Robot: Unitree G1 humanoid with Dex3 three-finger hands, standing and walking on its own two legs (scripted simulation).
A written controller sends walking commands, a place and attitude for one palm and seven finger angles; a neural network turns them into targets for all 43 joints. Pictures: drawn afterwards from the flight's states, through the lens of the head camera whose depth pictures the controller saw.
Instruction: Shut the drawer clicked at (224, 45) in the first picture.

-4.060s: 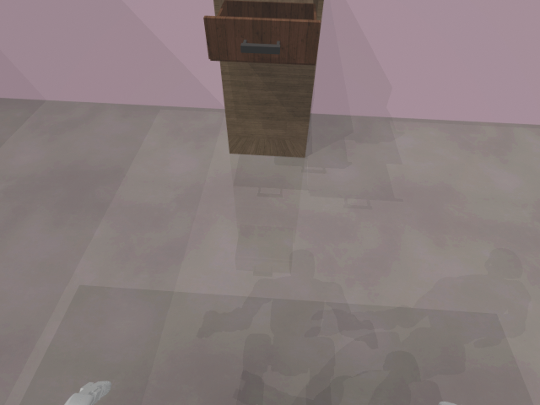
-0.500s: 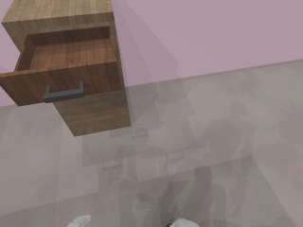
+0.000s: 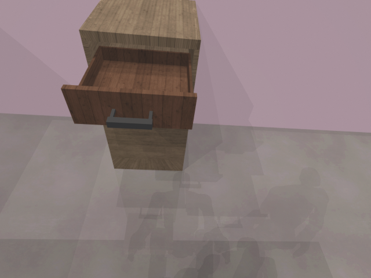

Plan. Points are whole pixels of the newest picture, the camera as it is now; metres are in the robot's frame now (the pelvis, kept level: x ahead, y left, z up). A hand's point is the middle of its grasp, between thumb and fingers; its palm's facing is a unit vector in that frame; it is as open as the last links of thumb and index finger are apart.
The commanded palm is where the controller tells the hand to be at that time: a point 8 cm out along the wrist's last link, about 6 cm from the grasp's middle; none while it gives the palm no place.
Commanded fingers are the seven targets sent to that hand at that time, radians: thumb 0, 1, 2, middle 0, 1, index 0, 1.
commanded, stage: take the last steps up to it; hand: left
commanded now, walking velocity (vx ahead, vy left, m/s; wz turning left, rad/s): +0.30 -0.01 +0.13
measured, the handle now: (131, 118) +0.55 +0.21 -0.01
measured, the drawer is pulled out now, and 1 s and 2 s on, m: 0.29 0.29 0.29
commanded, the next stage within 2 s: come to a stop and stand still in 1.14 s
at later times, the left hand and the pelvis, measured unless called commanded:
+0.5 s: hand out of the picture +0.01 +0.12 -0.16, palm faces +0.16 -0.97 -0.19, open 7.4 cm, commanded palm none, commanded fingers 0.00 0.90 0.90 -0.20 -0.30 -0.20 -0.30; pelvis +0.03 -0.04 +0.01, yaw +4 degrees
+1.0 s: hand out of the picture +0.11 +0.20 -0.18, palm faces +0.15 -0.97 -0.17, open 7.4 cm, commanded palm none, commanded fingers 0.00 0.90 0.90 -0.20 -0.30 -0.20 -0.30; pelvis +0.17 +0.03 +0.00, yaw +3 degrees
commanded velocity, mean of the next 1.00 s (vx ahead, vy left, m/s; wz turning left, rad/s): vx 0.28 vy -0.01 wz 0.04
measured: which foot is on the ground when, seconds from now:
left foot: down 0.00-0.36, up 0.38-0.82, down 0.84-1.00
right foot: up 0.00-0.34, down 0.36-0.84, up 0.86-1.00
